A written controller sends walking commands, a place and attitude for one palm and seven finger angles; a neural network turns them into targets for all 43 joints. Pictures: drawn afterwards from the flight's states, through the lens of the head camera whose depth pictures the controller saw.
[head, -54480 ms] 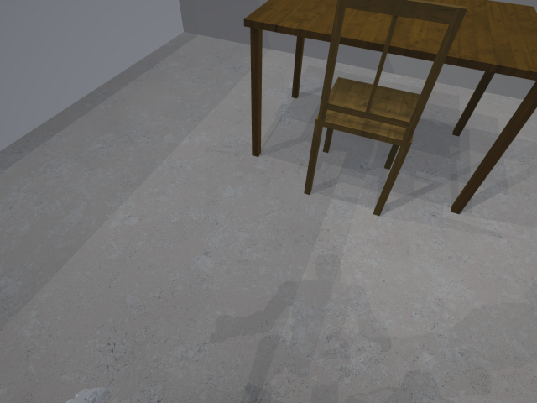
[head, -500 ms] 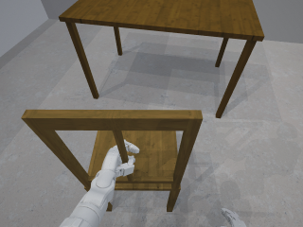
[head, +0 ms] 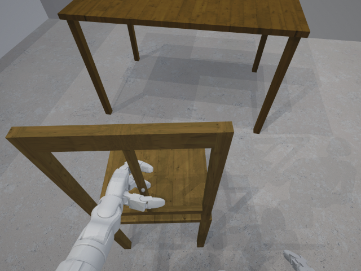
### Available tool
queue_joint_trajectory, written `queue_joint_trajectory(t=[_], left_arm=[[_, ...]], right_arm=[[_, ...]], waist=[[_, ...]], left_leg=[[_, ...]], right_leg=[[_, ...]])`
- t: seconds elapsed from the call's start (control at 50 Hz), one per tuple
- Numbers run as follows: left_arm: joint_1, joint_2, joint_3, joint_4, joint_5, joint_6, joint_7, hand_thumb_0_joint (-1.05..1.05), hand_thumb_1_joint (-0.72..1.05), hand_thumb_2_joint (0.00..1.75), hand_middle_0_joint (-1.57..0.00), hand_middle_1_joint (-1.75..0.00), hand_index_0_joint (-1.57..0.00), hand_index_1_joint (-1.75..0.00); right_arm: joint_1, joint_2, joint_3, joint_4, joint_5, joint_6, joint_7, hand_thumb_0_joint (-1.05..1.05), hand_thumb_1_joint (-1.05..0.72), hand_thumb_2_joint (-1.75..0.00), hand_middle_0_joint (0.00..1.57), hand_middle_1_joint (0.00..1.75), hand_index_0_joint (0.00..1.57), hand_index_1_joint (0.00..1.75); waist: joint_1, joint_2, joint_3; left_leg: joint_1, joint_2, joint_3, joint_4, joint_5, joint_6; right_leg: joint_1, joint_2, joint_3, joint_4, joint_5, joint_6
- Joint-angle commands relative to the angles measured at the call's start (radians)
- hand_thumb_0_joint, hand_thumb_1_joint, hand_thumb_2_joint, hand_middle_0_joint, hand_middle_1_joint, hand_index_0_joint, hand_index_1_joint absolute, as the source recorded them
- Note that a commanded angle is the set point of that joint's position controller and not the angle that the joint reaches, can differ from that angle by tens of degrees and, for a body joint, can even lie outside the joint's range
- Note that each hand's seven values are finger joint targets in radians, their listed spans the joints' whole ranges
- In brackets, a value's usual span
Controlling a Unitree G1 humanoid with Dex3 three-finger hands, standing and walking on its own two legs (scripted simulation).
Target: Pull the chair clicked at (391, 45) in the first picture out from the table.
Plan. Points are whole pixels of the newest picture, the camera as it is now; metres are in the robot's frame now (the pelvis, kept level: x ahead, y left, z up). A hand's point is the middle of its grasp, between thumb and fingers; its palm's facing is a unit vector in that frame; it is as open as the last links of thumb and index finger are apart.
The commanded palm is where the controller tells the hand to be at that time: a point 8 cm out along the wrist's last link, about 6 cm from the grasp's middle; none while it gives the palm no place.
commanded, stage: open the thumb and straighten the fingers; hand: left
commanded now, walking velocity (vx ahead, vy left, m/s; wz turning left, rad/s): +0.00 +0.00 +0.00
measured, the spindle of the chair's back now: (141, 185) +0.33 +0.10 -0.04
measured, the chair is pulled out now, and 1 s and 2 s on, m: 0.66 0.66 0.66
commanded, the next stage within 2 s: draw the fingers out of the gap in 0.40 s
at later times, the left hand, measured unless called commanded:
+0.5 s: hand (137, 189) +0.32 +0.10 -0.03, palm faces -0.16 -0.98 -0.11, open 17.3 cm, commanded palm +0.31 +0.16 -0.01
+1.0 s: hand (132, 227) +0.23 +0.11 -0.03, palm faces -0.12 -0.98 -0.14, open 17.5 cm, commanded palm +0.22 +0.15 -0.01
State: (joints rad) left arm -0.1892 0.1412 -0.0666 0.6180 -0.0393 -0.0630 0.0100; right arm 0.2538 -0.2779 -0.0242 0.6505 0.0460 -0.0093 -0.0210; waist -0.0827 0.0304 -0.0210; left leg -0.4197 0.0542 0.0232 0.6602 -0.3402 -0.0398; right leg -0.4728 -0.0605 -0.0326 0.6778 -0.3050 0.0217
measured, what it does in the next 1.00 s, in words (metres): stands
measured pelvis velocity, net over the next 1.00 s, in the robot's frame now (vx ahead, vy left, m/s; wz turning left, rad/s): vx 0.02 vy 0.00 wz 0.04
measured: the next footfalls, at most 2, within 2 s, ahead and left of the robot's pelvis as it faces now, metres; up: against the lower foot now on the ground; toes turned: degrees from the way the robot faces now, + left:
none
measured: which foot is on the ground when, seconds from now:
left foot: down 0.00-1.00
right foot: down 0.00-1.00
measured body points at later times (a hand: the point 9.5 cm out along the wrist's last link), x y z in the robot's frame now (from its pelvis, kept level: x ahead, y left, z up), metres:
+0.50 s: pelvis +0.02 +0.00 -0.01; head +0.06 -0.01 +0.44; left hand +0.32 +0.16 -0.02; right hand +0.14 -0.26 -0.12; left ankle -0.01 +0.15 -0.72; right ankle +0.02 -0.13 -0.72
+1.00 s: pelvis +0.02 +0.00 -0.02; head +0.05 -0.01 +0.43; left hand +0.23 +0.16 -0.02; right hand +0.20 -0.23 -0.10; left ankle -0.01 +0.15 -0.72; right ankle +0.02 -0.13 -0.72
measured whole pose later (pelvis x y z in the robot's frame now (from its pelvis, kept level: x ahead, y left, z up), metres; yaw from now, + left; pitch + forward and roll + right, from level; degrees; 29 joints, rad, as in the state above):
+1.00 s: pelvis +0.02 +0.00 -0.02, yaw +2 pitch +8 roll +0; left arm 0.33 0.18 -0.17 -0.04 -0.01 0.11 0.00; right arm 0.22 -0.24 0.02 0.47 0.04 -0.07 -0.06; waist -0.04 0.03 -0.08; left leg -0.53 0.04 -0.02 0.85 -0.46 -0.04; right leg -0.56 -0.08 -0.06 0.86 -0.43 0.03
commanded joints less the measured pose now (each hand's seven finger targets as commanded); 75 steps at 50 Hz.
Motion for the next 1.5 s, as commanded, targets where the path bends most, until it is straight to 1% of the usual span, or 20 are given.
queue_joint_trajectory(t=[0.0, 0.14, 0.16, 0.24, 0.36, 0.44, 0.46, 0.48, 0.5, 0.6, 0.66, 0.74, 0.8, 0.9, 1.04, 1.2, 1.36, 1.38, 1.42, 1.48], left_arm=[[-0.252, 0.06, 0.036, -0.234, -0.031, -0.026, -0.012, 0.0, -0.55, 0.2, -0.3, -0.87, -0.3, -0.87], [-0.238, 0.057, 0.026, -0.259, -0.018, -0.005, -0.029, 0.0, -0.55, 0.2, -0.13, -0.36, -0.13, -0.36], [-0.251, 0.177, 0.125, -0.261, -0.01, -0.001, -0.021, 0.0, -0.55, 0.2, -0.1, -0.29, -0.1, -0.29], [-0.219, 0.124, 0.086, -0.264, -0.005, 0.027, -0.026, 0.0, -0.55, 0.2, 0.0, 0.0, 0.0, 0.0], [-0.159, 0.07, 0.034, -0.382, -0.031, 0.039, -0.055, 0.0, -0.55, 0.2, 0.0, 0.0, 0.0, 0.0], [-0.112, 0.049, -0.006, -0.41, -0.025, 0.061, -0.056, 0.0, -0.55, 0.2, 0.0, 0.0, 0.0, 0.0], [-0.131, 0.061, -0.001, -0.418, -0.019, 0.066, -0.051, 0.0, -0.55, 0.2, 0.0, 0.0, 0.0, 0.0], [-0.145, 0.203, 0.129, -0.387, -0.01, 0.07, -0.04, 0.0, -0.55, 0.2, 0.0, 0.0, 0.0, 0.0], [-0.106, 0.2, 0.125, -0.377, -0.004, 0.076, -0.04, 0.0, -0.55, 0.2, 0.0, 0.0, 0.0, 0.0], [0.067, 0.098, 0.036, -0.569, -0.015, 0.073, -0.048, 0.0, -0.55, 0.2, 0.0, 0.0, 0.0, 0.0], [0.197, 0.045, -0.036, -0.655, -0.021, 0.085, -0.052, 0.0, -0.55, 0.2, 0.0, 0.0, 0.0, 0.0], [0.309, 0.043, -0.063, -0.693, -0.004, 0.12, -0.044, 0.0, -0.55, 0.2, 0.0, 0.0, 0.0, 0.0], [0.289, 0.09, -0.046, -0.773, 0.021, 0.124, -0.021, 0.0, -0.55, 0.2, 0.0, 0.0, 0.0, 0.0], [0.388, 0.128, -0.016, -0.91, 0.029, 0.102, 0.008, 0.0, -0.55, 0.2, 0.0, 0.0, 0.0, 0.0], [0.516, 0.065, -0.099, -0.897, 0.023, 0.148, -0.033, 0.0, -0.55, 0.2, 0.0, 0.0, 0.0, 0.0], [0.619, 0.124, -0.039, -1.007, 0.015, 0.148, -0.025, 0.0, -0.55, 0.2, 0.0, 0.0, 0.0, 0.0], [0.716, 0.107, -0.067, -1.057, 0.023, 0.133, -0.032, 0.0, -0.55, 0.2, 0.0, 0.0, 0.0, 0.0], [0.622, -0.006, -0.026, -1.237, -0.127, -0.018, -0.021, 0.0, -0.55, 0.2, 0.0, 0.0, 0.0, 0.0], [0.684, 0.079, 0.037, -1.165, -0.118, -0.12, -0.011, 0.0, -0.55, 0.2, 0.0, 0.0, 0.0, 0.0], [0.704, 0.068, 0.058, -1.188, -0.132, -0.253, -0.019, 0.0, -0.55, 0.2, 0.0, 0.0, 0.0, 0.0]], right_arm=[[-0.026, -0.106, -0.035, -0.151, -0.003, -0.061, -0.016, 0.0, -0.9, -0.9, 0.2, 0.3, 0.2, 0.3], [0.0, -0.106, -0.035, -0.157, -0.006, -0.079, -0.024, 0.0, -0.9, -0.9, 0.2, 0.3, 0.2, 0.3], [0.009, -0.119, -0.036, -0.151, -0.01, -0.072, -0.028, 0.0, -0.9, -0.9, 0.2, 0.3, 0.2, 0.3], [-0.007, -0.104, -0.024, -0.172, -0.008, -0.062, -0.029, 0.0, -0.9, -0.9, 0.2, 0.3, 0.2, 0.3], [-0.009, -0.1, -0.031, -0.196, -0.004, -0.082, -0.032, 0.0, -0.9, -0.9, 0.2, 0.3, 0.2, 0.3], [-0.007, -0.104, -0.031, -0.2, -0.003, -0.084, -0.03, 0.0, -0.9, -0.9, 0.2, 0.3, 0.2, 0.3], [-0.006, -0.106, -0.032, -0.196, -0.004, -0.082, -0.029, 0.0, -0.9, -0.9, 0.2, 0.3, 0.2, 0.3], [0.002, -0.124, -0.034, -0.185, -0.008, -0.071, -0.035, 0.0, -0.9, -0.9, 0.2, 0.3, 0.2, 0.3], [-0.007, -0.122, -0.029, -0.188, -0.01, -0.063, -0.039, 0.0, -0.9, -0.9, 0.2, 0.3, 0.2, 0.3], [-0.037, -0.095, -0.029, -0.249, -0.007, -0.078, -0.031, 0.0, -0.9, -0.9, 0.2, 0.3, 0.2, 0.3], [-0.043, -0.09, -0.027, -0.27, -0.002, -0.092, -0.026, 0.0, -0.9, -0.9, 0.2, 0.3, 0.2, 0.3], [-0.047, -0.097, -0.026, -0.288, -0.003, -0.099, -0.028, 0.0, -0.9, -0.9, 0.2, 0.3, 0.2, 0.3], [-0.064, -0.1, -0.021, -0.303, -0.011, -0.101, -0.037, 0.0, -0.9, -0.9, 0.2, 0.3, 0.2, 0.3], [-0.063, -0.085, -0.014, -0.322, -0.016, -0.112, -0.053, 0.0, -0.9, -0.9, 0.2, 0.3, 0.2, 0.3], [-0.082, -0.083, -0.002, -0.351, -0.011, -0.112, -0.051, 0.0, -0.9, -0.9, 0.2, 0.3, 0.2, 0.3], [-0.097, -0.074, -0.003, -0.381, -0.01, -0.12, -0.069, 0.0, -0.9, -0.9, 0.2, 0.3, 0.2, 0.3], [-0.09, -0.066, -0.006, -0.387, -0.005, -0.136, -0.075, 0.0, -0.9, -0.9, 0.2, 0.3, 0.2, 0.3], [-0.097, -0.042, -0.001, -0.381, -0.008, -0.169, -0.082, 0.0, -0.9, -0.9, 0.2, 0.3, 0.2, 0.3], [-0.093, -0.049, -0.009, -0.332, -0.009, -0.2, -0.079, 0.0, -0.9, -0.9, 0.2, 0.3, 0.2, 0.3], [-0.082, -0.037, -0.02, -0.305, -0.006, -0.223, -0.062, 0.0, -0.9, -0.9, 0.2, 0.3, 0.2, 0.3]], waist=[[0.009, -0.126, -0.274], [0.008, -0.096, -0.29], [0.021, -0.111, -0.297], [0.017, -0.094, -0.251], [0.016, -0.06, -0.339], [0.005, -0.071, -0.306], [-0.002, -0.071, -0.284], [0.013, -0.085, -0.276], [0.026, -0.082, -0.251], [0.048, 0.013, -0.352], [0.034, -0.027, -0.327], [0.019, -0.108, -0.245], [0.022, -0.083, -0.212], [0.036, -0.044, -0.28], [0.022, -0.057, -0.2], [0.043, -0.081, -0.19], [0.033, -0.058, -0.175], [0.04, -0.101, -0.165], [0.059, -0.054, -0.19], [0.071, 0.002, -0.23]], left_leg=[[0.027, -0.038, 0.023, -0.064, 0.133, 0.062], [0.025, -0.041, 0.014, -0.023, 0.148, 0.062], [0.01, -0.04, 0.01, -0.021, 0.157, 0.062], [-0.015, -0.042, 0.017, -0.015, 0.142, 0.06], [0.035, -0.04, 0.016, 0.014, 0.233, 0.061], [0.031, -0.035, 0.002, 0.024, 0.256, 0.058], [0.025, -0.036, 0.0, 0.026, 0.246, 0.058], [0.0, -0.037, -0.001, 0.026, 0.223, 0.057], [-0.011, -0.042, 0.001, 0.019, 0.21, 0.059], [0.055, -0.037, 0.006, 0.034, 0.334, 0.055], [0.056, -0.027, -0.006, 0.045, 0.362, 0.054], [0.0, -0.031, -0.012, 0.056, 0.278, 0.058], [-0.022, -0.04, -0.021, 0.062, 0.217, 0.06], [0.001, -0.046, -0.026, 0.09, 0.249, 0.062], [-0.065, -0.054, -0.03, 0.105, 0.122, 0.061], [-0.114, -0.061, -0.031, 0.118, 0.066, 0.065], [-0.141, -0.064, -0.03, 0.14, 0.025, 0.065], [-0.158, -0.074, -0.041, 0.182, 0.045, 0.053], [-0.17, -0.069, -0.04, 0.197, 0.038, 0.048], [-0.177, -0.066, -0.043, 0.22, 0.072, 0.039]], right_leg=[[0.147, 0.017, -0.032, -0.069, 0.198, -0.022], [0.091, 0.021, -0.033, -0.03, 0.191, -0.018], [0.11, 0.019, -0.027, -0.023, 0.207, -0.019], [0.089, 0.017, -0.029, -0.019, 0.194, -0.016], [0.118, 0.017, -0.034, 0.0, 0.285, -0.02], [0.086, 0.018, -0.047, 0.014, 0.296, -0.019], [0.07, 0.016, -0.048, 0.013, 0.286, -0.019], [0.072, 0.018, -0.042, 0.017, 0.269, -0.02], [0.082, 0.016, -0.042, 0.014, 0.259, -0.021], [0.133, 0.007, -0.048, 0.039, 0.341, -0.031], [0.107, 0.007, -0.059, 0.044, 0.347, -0.026], [0.058, 0.01, -0.067, 0.047, 0.298, -0.017], [0.033, 0.008, -0.065, 0.053, 0.232, -0.022], [0.048, 0.006, -0.056, 0.079, 0.245, -0.027], [-0.009, 0.004, -0.055, 0.067, 0.13, -0.019], [-0.017, 0.006, -0.044, 0.065, 0.042, -0.021], [-0.059, 0.005, -0.036, 0.071, -0.02, -0.019], [-0.109, 0.022, -0.066, 0.092, -0.004, -0.018], [-0.109, 0.024, -0.054, 0.114, -0.027, -0.026], [-0.138, 0.028, -0.064, 0.174, -0.003, -0.032]])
